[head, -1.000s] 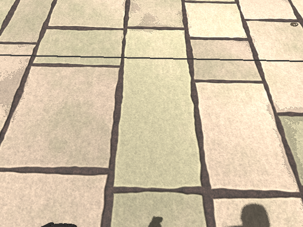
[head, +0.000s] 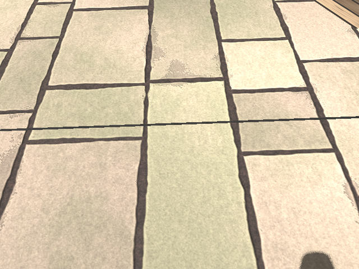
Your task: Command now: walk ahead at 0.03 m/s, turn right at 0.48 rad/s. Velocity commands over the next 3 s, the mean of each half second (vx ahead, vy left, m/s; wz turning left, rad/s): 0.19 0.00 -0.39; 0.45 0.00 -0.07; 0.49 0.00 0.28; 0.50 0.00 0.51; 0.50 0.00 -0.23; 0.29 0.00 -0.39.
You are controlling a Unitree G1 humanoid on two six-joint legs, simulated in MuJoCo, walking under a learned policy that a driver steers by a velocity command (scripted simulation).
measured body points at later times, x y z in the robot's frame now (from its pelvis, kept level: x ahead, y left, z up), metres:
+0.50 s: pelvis +0.05 -0.01 +0.01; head +0.05 -0.01 +0.46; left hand +0.12 +0.25 -0.12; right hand +0.12 -0.30 -0.10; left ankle +0.11 +0.10 -0.71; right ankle -0.02 -0.10 -0.73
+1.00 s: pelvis +0.27 -0.02 +0.00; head +0.31 -0.02 +0.45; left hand +0.52 +0.15 -0.11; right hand +0.15 -0.24 -0.14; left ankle +0.14 +0.09 -0.73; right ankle +0.41 -0.16 -0.70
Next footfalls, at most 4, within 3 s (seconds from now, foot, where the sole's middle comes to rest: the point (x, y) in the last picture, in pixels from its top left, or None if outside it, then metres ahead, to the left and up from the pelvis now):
0.04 right None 0.02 -0.10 -0.77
0.58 left None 0.18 0.08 -0.77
1.06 right None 0.47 -0.15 -0.77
1.64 left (199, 204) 0.76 -0.03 -0.77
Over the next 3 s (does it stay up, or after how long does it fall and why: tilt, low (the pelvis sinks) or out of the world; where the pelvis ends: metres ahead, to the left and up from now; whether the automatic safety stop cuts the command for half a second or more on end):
stays up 1.29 0.02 0.01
